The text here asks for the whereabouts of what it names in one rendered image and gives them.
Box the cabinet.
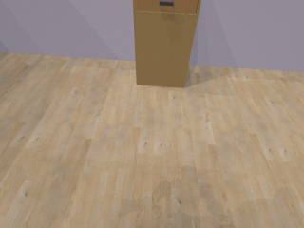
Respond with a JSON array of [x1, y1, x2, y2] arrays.
[[133, 0, 201, 88]]

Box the drawer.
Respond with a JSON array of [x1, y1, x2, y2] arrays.
[[136, 0, 199, 14]]

